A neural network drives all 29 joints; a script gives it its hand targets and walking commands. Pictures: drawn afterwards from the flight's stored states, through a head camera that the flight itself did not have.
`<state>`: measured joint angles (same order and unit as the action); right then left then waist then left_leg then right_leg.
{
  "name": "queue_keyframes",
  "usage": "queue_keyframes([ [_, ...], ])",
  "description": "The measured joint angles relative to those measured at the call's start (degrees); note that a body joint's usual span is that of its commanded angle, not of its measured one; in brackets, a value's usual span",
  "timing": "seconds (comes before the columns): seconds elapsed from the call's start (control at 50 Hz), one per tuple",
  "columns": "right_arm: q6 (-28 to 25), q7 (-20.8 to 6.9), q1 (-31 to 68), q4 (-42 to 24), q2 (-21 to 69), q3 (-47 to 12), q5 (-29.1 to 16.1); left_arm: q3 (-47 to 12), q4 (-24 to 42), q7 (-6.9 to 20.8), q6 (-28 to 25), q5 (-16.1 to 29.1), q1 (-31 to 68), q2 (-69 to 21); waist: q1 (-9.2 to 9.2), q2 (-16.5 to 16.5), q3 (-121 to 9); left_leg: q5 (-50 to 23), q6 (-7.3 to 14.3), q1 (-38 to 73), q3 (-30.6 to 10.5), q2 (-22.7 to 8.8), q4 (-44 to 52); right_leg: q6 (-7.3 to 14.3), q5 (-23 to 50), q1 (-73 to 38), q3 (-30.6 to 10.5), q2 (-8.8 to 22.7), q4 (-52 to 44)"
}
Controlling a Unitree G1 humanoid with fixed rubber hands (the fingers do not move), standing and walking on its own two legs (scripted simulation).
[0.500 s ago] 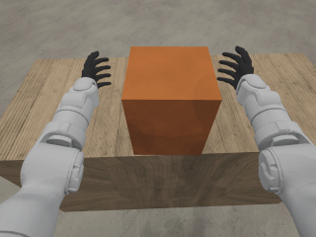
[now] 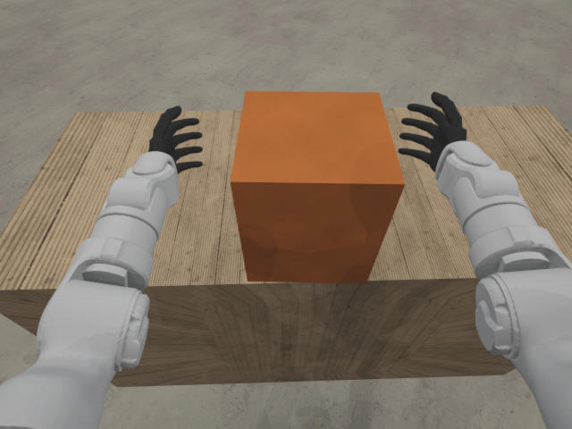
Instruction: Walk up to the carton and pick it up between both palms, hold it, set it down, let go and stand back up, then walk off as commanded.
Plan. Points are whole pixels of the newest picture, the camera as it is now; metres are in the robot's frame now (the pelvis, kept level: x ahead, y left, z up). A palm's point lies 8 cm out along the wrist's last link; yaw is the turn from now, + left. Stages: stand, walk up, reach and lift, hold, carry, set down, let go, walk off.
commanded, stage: set down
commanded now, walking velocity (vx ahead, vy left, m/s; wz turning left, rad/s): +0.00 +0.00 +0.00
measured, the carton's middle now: (309, 192) +0.48 -0.01 +0.05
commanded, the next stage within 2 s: let go in 2.00 s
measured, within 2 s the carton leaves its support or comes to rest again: neither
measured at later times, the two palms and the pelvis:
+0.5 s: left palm (152, 205) +0.40 +0.22 +0.10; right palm (460, 196) +0.41 -0.21 +0.12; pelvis +0.00 +0.00 +0.00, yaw +0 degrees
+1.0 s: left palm (147, 256) +0.35 +0.23 +0.05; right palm (474, 252) +0.36 -0.24 +0.06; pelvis +0.01 +0.00 +0.01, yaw +0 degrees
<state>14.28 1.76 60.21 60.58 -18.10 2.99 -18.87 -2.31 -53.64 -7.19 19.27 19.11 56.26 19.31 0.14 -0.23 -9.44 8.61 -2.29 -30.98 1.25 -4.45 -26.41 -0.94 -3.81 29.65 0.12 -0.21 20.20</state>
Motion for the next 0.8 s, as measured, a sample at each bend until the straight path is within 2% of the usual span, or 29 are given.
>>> queue_keyframes([
  [0.3,-3.22,-0.01,-12.61,-9.00,0.00,0.00,0.00,2.52,7.94,2.57,-0.69,-2.36,-9.82,0.00,0.00,-0.07,2.26,-0.04,0.00,3.91,0.00,0.00,1.16,0.00,0.00,-3.93,0.06,-0.01,-1.15],
  [0.44,-4.14,-0.29,-17.10,-12.66,0.00,-0.01,0.00,2.53,11.52,2.63,-1.47,-2.39,-15.35,0.00,0.00,-0.08,2.45,-0.05,0.00,4.58,0.00,0.01,1.19,0.00,0.01,-4.59,0.06,-0.01,-1.17],
  [0.8,-8.23,-1.09,-26.07,-15.31,0.01,-0.05,0.00,2.52,14.85,4.15,-6.16,-3.17,-24.07,-0.11,0.00,-0.08,2.70,-0.05,0.00,7.26,0.04,0.02,2.21,0.00,-0.21,-7.09,0.07,-0.01,-1.80],
])
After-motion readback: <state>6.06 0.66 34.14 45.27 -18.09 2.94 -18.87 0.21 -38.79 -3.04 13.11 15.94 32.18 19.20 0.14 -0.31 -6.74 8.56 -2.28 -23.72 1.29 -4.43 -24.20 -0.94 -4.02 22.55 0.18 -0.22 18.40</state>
